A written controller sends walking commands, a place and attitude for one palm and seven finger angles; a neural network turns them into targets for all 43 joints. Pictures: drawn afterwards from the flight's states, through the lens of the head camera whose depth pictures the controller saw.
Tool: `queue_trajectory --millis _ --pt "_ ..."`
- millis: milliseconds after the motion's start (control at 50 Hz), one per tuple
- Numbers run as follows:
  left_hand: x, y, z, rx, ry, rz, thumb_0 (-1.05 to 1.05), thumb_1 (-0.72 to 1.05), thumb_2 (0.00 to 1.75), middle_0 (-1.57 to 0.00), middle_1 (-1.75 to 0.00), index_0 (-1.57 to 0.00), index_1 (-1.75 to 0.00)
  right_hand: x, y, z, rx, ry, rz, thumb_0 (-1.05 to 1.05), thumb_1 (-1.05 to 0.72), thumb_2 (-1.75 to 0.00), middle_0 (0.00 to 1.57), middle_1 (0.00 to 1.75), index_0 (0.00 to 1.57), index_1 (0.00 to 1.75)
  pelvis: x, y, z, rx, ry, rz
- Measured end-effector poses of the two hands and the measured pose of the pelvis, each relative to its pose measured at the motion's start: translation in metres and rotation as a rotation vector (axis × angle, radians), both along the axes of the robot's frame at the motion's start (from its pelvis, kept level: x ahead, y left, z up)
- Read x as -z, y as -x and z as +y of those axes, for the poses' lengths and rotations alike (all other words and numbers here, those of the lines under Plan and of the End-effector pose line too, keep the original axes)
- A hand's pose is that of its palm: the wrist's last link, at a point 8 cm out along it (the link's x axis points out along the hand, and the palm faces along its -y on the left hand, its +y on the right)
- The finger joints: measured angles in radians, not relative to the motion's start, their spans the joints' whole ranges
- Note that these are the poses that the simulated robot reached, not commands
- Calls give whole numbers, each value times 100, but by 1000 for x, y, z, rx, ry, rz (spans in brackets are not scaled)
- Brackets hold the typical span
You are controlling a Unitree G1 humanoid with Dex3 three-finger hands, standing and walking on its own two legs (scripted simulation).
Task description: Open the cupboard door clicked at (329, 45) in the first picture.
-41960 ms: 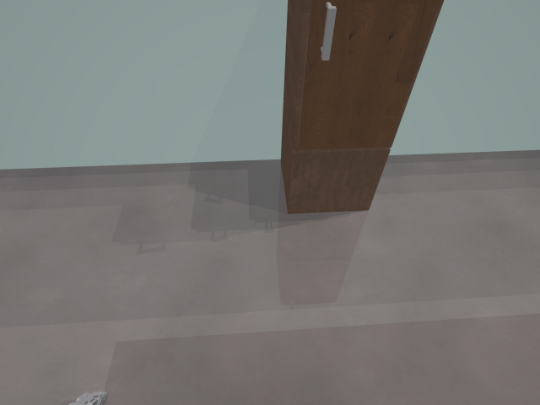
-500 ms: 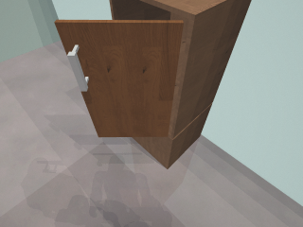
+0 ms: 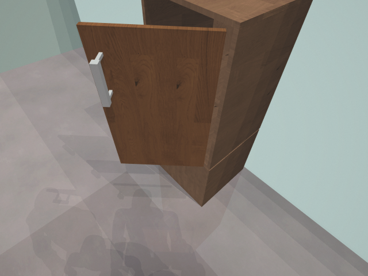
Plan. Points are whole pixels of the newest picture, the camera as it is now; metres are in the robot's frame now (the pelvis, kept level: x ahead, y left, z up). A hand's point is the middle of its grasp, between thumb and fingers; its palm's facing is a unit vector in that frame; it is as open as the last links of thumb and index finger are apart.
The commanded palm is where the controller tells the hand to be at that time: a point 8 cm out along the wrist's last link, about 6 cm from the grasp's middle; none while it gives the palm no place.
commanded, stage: look again from close up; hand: left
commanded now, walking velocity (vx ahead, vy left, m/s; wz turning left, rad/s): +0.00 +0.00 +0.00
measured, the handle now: (103, 80) +0.58 +0.27 +0.10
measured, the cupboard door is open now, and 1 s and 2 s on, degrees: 46 46 46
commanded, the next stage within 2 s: raise the hand with hooked fingers in 0.58 s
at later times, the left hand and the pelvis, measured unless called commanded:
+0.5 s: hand out of the picture +0.08 +0.25 -0.15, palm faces +0.02 -0.95 -0.32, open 7.4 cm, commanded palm none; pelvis -0.01 +0.02 +0.00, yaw +0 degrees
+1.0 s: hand (59, 258) +0.16 +0.27 -0.03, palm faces +0.11 -0.99 -0.10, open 8.1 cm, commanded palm +0.11 +0.32 -0.03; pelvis -0.03 +0.01 -0.07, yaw +5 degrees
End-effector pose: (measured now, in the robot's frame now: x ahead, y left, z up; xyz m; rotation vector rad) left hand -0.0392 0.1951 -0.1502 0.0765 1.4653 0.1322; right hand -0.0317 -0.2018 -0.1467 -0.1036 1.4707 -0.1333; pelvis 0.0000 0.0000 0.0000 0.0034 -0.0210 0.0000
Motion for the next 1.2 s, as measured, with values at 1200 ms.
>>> queue_trajectory --millis 1200 --pt "-122 -179 121 84 3 -1408 1 49 73 -23 -56 -23 -56 -17 -241 -3 -320 100 -948 1 -90 -90 21 30 20 30 86 11 6 -91 55 208"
